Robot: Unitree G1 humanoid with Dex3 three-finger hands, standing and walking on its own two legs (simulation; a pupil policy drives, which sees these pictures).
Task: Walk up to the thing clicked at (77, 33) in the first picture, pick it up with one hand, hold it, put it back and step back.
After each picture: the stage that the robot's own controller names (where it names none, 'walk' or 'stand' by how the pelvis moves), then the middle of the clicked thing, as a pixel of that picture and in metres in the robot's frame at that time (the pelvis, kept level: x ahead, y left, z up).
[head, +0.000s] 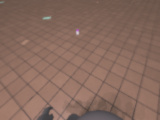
stand; (77, 32) +2.12 +0.43 -0.72
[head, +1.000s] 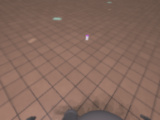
walk; (87, 37) +1.99 +0.14 -0.69
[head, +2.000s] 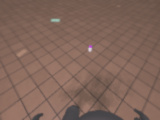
walk; (90, 48) +1.37 +0.04 -0.70
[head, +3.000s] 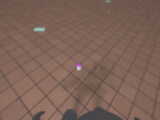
walk; (78, 66) +0.90 +0.14 -0.71
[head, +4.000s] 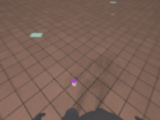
walk; (74, 82) +0.58 +0.19 -0.71
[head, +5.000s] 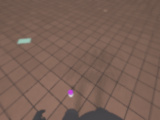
stand; (70, 93) +0.39 +0.21 -0.71
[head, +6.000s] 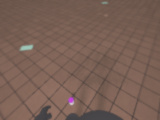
stand; (71, 101) +0.32 +0.23 -0.71
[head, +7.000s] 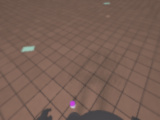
stand; (72, 104) +0.28 +0.21 -0.72
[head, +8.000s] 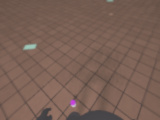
stand; (73, 103) +0.28 +0.20 -0.72
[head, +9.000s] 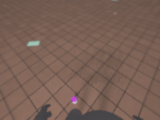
stand; (74, 100) +0.32 +0.19 -0.72
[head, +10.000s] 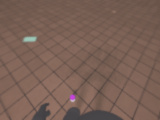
stand; (72, 98) +0.32 +0.17 -0.71
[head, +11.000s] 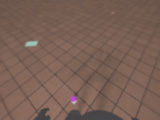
stand; (73, 99) +0.32 +0.19 -0.72
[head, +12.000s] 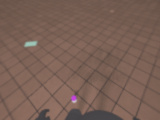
stand; (74, 99) +0.32 +0.20 -0.72
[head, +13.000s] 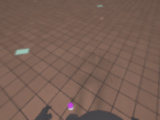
stand; (70, 106) +0.28 +0.21 -0.72
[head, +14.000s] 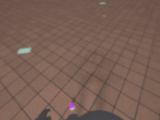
stand; (71, 106) +0.27 +0.21 -0.72
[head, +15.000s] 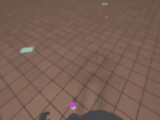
stand; (73, 105) +0.28 +0.19 -0.72
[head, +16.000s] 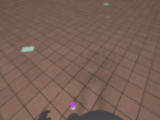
stand; (73, 105) +0.28 +0.19 -0.72
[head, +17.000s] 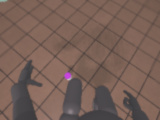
go down; (68, 76) +0.32 +0.22 -0.46
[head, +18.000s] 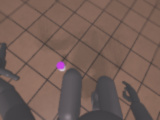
go down; (61, 66) +0.35 +0.27 -0.32
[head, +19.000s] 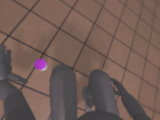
close in; (41, 65) +0.31 +0.30 -0.24
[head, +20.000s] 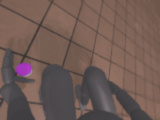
close; (25, 70) +0.29 +0.31 -0.21
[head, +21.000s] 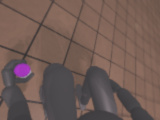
lift; (23, 71) +0.28 +0.32 -0.21
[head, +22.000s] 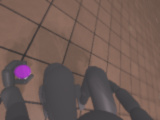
lift; (23, 72) +0.27 +0.31 -0.21
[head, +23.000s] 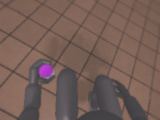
lift; (47, 72) +0.27 +0.29 -0.07
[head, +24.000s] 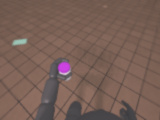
lift; (65, 71) +0.33 +0.18 +0.05
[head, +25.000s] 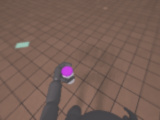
hold; (68, 75) +0.32 +0.16 +0.02
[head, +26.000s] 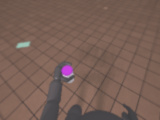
hold; (68, 74) +0.32 +0.17 +0.02
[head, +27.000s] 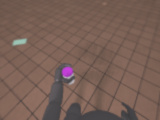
crouch; (68, 76) +0.32 +0.16 -0.01
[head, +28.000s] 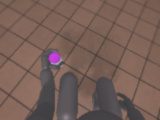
lower; (56, 60) +0.38 +0.25 -0.08
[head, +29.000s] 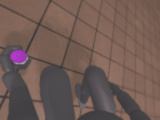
lower; (21, 59) +0.35 +0.34 -0.21
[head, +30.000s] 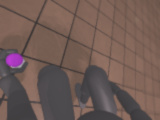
lower; (17, 62) +0.33 +0.35 -0.21
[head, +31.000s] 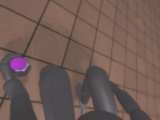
lower; (21, 66) +0.31 +0.34 -0.21
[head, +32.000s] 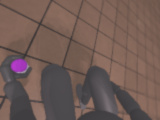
lower; (21, 67) +0.30 +0.34 -0.21
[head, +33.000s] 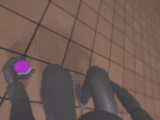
loosen; (23, 68) +0.30 +0.32 -0.21
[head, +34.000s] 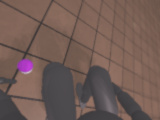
withdraw; (25, 67) +0.30 +0.32 -0.21
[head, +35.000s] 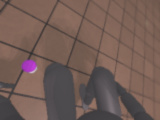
rise; (30, 67) +0.29 +0.32 -0.21
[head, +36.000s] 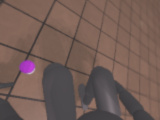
go down; (28, 67) +0.29 +0.32 -0.20
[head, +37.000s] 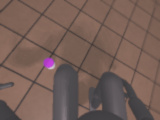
go down; (49, 63) +0.31 +0.31 -0.24
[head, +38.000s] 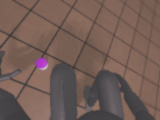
go down; (42, 64) +0.31 +0.32 -0.23
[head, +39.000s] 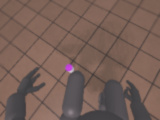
walk; (70, 68) +0.34 +0.27 -0.37
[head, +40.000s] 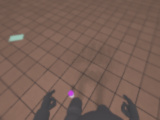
stand; (71, 94) +0.31 +0.20 -0.63
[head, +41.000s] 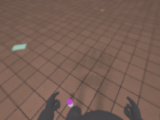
stand; (70, 102) +0.28 +0.22 -0.65
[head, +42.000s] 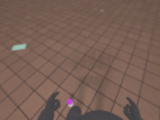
stand; (70, 102) +0.29 +0.21 -0.65
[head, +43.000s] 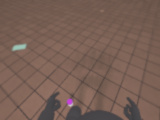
stand; (70, 102) +0.29 +0.21 -0.65
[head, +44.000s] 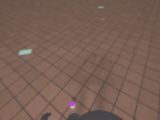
stand; (72, 104) +0.31 +0.21 -0.72
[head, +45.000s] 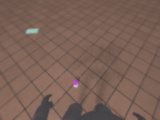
walk; (75, 84) +0.44 +0.19 -0.70
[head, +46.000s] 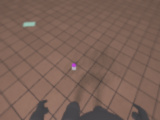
walk; (73, 66) +0.72 +0.24 -0.71
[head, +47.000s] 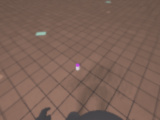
stand; (77, 67) +0.92 +0.24 -0.71
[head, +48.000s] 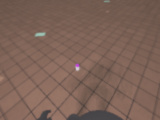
stand; (77, 67) +0.92 +0.23 -0.73
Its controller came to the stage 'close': yes
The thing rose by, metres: 0.71
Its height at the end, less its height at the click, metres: +0.00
